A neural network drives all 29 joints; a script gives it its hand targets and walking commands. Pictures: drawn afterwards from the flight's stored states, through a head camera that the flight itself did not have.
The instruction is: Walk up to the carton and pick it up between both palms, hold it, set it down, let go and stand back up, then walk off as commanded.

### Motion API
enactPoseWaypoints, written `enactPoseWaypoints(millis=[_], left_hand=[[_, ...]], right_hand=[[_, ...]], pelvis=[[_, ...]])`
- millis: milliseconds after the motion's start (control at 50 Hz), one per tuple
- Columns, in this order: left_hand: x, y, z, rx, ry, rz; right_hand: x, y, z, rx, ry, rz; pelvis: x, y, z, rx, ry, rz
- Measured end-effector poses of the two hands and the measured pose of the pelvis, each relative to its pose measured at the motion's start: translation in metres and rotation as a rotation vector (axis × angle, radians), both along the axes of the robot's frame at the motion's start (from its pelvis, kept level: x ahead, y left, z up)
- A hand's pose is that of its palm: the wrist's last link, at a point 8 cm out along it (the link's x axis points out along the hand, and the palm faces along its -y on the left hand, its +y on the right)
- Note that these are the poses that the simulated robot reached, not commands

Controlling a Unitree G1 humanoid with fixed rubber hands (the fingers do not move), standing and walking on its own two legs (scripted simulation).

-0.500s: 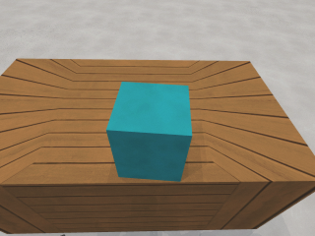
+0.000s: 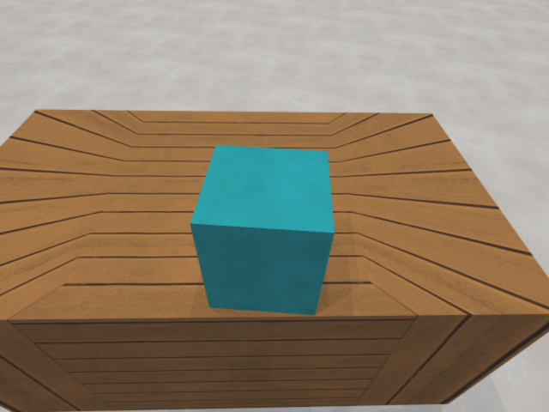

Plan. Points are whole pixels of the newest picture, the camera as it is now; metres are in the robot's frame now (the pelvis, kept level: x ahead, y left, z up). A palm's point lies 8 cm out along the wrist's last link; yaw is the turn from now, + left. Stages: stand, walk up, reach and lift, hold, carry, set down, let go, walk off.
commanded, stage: stand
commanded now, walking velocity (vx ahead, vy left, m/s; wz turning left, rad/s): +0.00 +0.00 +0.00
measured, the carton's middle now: (266, 231) +0.46 +0.03 -0.01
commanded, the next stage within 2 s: walk off in 0.26 s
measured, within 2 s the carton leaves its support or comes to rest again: neither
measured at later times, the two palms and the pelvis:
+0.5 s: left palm out of the picture +0.06 +0.28 -0.12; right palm out of the picture +0.07 -0.28 -0.11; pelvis -0.01 +0.00 +0.00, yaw +0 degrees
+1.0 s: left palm out of the picture -0.01 +0.27 -0.09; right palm out of the picture -0.06 -0.35 -0.15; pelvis -0.10 -0.04 -0.02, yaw +1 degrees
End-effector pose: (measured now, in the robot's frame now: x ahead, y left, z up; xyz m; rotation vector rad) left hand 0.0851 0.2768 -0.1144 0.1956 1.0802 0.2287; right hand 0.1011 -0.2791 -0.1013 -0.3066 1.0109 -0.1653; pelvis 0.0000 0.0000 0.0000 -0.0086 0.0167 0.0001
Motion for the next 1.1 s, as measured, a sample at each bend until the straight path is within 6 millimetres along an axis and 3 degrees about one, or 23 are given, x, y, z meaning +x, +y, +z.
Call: enactPoseWaypoints(millis=[560, 660, 780, 860, 960, 1100], left_hand=[[-0.025, 0.007, 0.000, 0.019, 0.018, 0.011], [-0.033, 0.006, 0.006, 0.052, -0.014, 0.007], [-0.057, -0.011, 0.007, 0.105, -0.034, -0.004], [-0.081, -0.012, 0.016, 0.131, -0.015, 0.010], [-0.089, -0.013, 0.023, 0.150, -0.029, -0.006], [-0.112, -0.002, 0.013, 0.139, -0.020, -0.028]], right_hand=[[-0.037, -0.004, -0.010, 0.001, 0.061, -0.023], [-0.050, -0.018, -0.016, 0.001, 0.055, -0.026], [-0.064, -0.054, -0.037, -0.010, 0.047, -0.020], [-0.087, -0.068, -0.041, -0.018, 0.083, -0.018], [-0.137, -0.076, -0.049, -0.031, 0.196, -0.023], [-0.190, -0.065, -0.054, -0.056, 0.302, -0.014]], pelvis=[[-0.018, 0.000, -0.002, 0.000, -0.037, 0.002], [-0.033, -0.009, -0.007, 0.015, -0.070, 0.003], [-0.062, -0.032, -0.024, 0.046, -0.101, 0.000], [-0.077, -0.038, -0.021, 0.058, -0.125, 0.005], [-0.094, -0.039, -0.021, 0.059, -0.088, 0.010], [-0.127, -0.024, -0.027, 0.041, -0.049, 0.017]])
